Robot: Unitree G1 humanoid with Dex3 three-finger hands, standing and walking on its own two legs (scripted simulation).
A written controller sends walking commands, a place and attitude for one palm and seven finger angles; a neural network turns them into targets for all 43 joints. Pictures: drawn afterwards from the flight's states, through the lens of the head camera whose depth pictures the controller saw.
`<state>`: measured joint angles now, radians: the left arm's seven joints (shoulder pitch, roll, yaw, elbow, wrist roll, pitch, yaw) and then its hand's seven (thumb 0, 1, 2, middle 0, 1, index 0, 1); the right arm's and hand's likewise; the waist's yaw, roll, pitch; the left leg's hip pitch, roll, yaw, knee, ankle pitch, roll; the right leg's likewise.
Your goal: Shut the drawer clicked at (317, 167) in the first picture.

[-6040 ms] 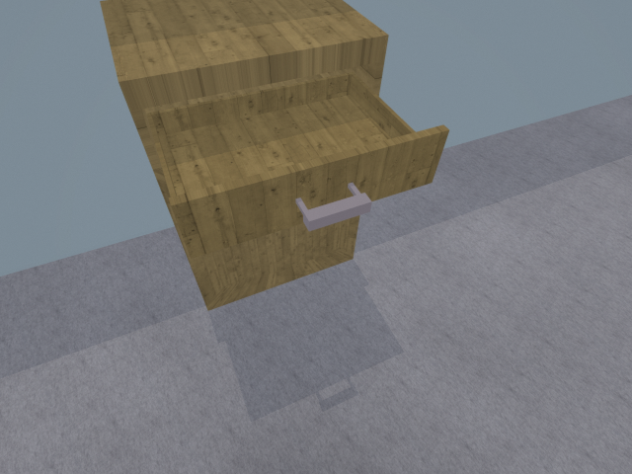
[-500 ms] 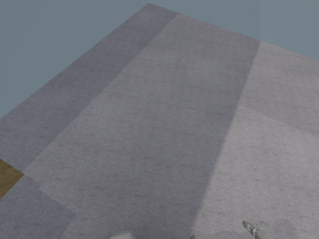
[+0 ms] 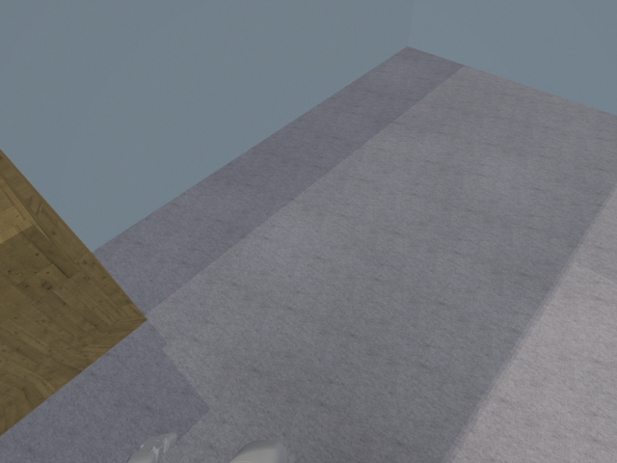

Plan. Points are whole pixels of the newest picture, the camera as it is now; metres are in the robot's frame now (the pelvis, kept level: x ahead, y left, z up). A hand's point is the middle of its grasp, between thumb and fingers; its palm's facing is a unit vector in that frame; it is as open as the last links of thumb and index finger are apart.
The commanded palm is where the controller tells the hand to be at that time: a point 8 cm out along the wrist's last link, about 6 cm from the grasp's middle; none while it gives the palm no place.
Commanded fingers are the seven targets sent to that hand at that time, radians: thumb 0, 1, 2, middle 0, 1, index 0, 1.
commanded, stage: turn to face it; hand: left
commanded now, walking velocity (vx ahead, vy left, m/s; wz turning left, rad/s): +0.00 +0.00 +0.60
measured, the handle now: out of the picture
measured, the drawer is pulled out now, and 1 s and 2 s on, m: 0.30 0.30 0.30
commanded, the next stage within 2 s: take the last steps up to it in 1.20 s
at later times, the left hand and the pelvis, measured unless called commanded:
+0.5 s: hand out of the picture -0.03 +0.29 -0.17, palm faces +0.36 -0.90 -0.23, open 7.3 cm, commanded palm none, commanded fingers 0.00 0.90 0.90 -0.20 -0.30 -0.20 -0.30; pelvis -0.02 +0.06 +0.00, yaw +17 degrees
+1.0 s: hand out of the picture -0.05 +0.24 -0.14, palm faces +0.57 -0.77 -0.29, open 7.3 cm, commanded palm none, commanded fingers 0.00 0.90 0.90 -0.20 -0.30 -0.20 -0.30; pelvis -0.03 +0.01 +0.00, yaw +35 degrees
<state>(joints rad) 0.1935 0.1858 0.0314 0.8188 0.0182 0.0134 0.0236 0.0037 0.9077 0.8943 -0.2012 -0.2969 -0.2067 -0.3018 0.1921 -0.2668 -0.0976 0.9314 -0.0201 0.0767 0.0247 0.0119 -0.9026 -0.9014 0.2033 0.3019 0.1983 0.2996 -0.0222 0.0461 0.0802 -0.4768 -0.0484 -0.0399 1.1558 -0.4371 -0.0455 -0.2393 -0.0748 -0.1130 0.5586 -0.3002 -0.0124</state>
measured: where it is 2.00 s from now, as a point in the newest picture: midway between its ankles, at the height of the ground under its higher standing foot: outside the picture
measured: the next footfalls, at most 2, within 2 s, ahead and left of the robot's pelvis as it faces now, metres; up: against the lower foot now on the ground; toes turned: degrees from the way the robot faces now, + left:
left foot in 0.28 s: +0.02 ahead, +0.14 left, +0.00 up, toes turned +17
right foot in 0.92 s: +0.06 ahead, -0.08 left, +0.00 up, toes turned +34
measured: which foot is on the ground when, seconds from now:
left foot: up 0.00-0.26, down 0.28-0.92, up 0.94-1.00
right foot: down 0.00-0.28, up 0.30-0.90, down 0.92-1.00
